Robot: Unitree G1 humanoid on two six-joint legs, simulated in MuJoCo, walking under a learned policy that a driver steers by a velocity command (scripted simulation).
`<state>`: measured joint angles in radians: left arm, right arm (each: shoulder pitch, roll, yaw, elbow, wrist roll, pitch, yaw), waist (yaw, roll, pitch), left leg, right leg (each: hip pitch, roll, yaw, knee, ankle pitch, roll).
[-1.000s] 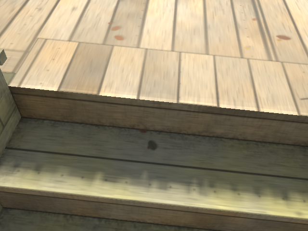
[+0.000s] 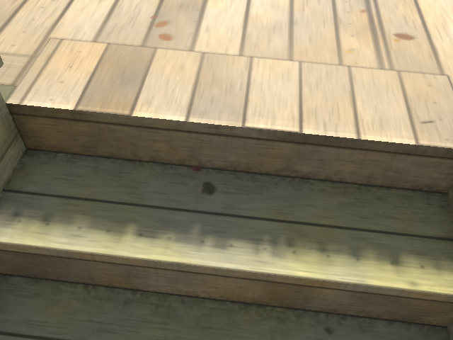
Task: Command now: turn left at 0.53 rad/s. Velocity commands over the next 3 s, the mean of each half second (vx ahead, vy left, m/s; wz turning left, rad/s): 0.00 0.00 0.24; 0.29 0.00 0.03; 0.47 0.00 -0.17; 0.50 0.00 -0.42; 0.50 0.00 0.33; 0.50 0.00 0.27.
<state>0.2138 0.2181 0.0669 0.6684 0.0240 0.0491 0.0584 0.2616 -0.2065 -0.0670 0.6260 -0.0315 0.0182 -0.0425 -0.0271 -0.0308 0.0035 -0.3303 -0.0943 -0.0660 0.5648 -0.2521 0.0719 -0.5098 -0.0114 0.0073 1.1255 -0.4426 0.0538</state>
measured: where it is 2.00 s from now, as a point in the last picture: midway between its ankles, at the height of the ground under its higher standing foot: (236, 237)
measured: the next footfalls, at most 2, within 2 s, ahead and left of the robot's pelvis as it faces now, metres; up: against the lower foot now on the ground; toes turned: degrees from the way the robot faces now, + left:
right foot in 0.16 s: +0.04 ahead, -0.11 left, +0.00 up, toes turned +2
left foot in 0.52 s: +0.04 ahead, +0.08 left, +0.00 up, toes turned +5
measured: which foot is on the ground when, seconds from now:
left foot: down 0.00-0.16, up 0.18-0.50, down 0.52-0.94, up 0.96-1.00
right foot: up 0.00-0.14, down 0.16-0.58, up 0.60-0.94, down 0.96-1.00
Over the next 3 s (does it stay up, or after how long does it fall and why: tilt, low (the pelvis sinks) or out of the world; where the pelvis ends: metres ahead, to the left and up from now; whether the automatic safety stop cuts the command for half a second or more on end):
stays up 1.29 -0.13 0.52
